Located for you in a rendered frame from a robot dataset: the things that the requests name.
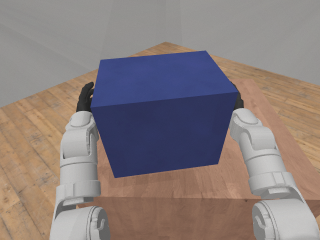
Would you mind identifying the left robot forearm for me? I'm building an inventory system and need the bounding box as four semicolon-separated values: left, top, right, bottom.
49;111;101;240

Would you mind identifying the carton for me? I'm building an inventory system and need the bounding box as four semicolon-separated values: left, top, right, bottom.
90;50;238;178

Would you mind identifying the pedestal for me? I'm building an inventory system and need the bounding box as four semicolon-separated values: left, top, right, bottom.
77;79;320;240

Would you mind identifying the robot left hand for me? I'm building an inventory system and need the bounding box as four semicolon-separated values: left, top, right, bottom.
76;82;94;113

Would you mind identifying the robot left upper arm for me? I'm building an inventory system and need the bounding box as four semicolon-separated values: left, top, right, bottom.
50;205;111;240

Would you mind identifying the robot right upper arm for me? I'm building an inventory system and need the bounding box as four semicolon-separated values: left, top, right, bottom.
252;198;320;240

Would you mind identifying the robot right hand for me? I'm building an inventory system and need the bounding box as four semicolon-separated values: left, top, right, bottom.
230;81;244;111

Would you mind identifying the right robot forearm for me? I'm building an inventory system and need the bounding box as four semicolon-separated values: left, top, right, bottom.
228;108;320;238

